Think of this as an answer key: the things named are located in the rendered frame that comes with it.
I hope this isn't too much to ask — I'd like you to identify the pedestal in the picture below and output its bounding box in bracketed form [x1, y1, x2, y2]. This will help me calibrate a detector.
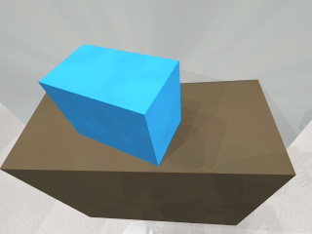
[0, 79, 296, 226]

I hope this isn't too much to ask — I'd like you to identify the carton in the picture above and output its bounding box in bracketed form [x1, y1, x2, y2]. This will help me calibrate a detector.
[38, 44, 181, 166]

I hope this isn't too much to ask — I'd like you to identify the robot left thigh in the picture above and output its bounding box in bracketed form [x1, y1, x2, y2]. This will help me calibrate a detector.
[122, 221, 153, 234]

